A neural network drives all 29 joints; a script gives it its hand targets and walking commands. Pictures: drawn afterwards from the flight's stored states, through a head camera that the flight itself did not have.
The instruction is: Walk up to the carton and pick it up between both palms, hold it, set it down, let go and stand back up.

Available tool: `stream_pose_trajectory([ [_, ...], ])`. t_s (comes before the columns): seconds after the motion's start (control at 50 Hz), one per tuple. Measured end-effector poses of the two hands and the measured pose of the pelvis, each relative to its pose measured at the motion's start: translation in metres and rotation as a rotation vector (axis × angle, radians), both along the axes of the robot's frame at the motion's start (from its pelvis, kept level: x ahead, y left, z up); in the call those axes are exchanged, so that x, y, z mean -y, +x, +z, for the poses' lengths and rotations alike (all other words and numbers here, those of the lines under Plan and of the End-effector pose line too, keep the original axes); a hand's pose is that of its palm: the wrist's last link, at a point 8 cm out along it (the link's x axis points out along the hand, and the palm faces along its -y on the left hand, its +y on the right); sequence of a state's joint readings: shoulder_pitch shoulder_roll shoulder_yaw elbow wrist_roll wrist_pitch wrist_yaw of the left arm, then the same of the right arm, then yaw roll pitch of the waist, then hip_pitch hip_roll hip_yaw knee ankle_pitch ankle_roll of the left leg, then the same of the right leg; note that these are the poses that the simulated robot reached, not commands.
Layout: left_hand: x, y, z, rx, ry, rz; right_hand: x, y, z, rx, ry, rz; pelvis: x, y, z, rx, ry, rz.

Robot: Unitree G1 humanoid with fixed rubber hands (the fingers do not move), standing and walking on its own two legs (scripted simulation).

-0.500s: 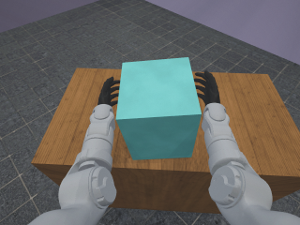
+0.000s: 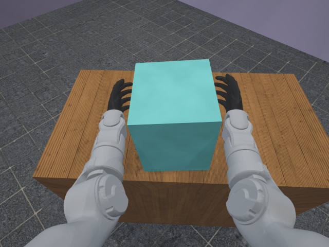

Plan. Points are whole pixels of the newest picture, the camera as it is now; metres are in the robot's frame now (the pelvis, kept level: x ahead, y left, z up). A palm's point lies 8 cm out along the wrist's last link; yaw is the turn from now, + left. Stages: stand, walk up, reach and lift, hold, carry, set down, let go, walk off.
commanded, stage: set down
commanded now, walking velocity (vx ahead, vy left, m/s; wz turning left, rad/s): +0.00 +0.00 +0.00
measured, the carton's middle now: (174, 119) +0.46 +0.03 +0.01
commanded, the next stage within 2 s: none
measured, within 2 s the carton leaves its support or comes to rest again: neither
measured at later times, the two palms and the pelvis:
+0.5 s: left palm (120, 109) +0.42 +0.17 +0.08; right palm (235, 110) +0.43 -0.12 +0.09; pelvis +0.00 +0.00 +0.00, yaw +0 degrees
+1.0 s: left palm (120, 109) +0.43 +0.17 +0.08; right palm (236, 112) +0.43 -0.12 +0.09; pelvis +0.00 +0.00 +0.00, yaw +0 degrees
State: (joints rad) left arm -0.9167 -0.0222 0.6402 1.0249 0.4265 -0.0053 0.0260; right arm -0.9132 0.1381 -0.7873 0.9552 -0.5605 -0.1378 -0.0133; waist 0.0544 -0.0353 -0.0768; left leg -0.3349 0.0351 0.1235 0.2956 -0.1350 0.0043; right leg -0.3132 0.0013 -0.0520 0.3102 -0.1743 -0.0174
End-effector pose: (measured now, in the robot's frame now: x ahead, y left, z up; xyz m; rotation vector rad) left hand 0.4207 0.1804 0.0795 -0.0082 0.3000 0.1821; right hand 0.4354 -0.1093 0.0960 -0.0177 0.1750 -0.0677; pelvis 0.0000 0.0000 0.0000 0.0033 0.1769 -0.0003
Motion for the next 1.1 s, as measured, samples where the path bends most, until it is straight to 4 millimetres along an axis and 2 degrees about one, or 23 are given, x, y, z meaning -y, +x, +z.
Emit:
stream_pose_trajectory([
  [0.72,0.010,0.005,-0.003,0.034,0.005,-0.026,0.011,-0.006,-0.011,-0.011,-0.029,-0.026,-0.002,0.000,0.000,0.009,0.002,-0.005],
  [1.1,0.010,0.005,-0.004,0.044,0.009,-0.026,0.011,-0.006,-0.010,-0.013,-0.048,-0.024,-0.001,0.000,0.000,0.007,0.001,0.001],
])
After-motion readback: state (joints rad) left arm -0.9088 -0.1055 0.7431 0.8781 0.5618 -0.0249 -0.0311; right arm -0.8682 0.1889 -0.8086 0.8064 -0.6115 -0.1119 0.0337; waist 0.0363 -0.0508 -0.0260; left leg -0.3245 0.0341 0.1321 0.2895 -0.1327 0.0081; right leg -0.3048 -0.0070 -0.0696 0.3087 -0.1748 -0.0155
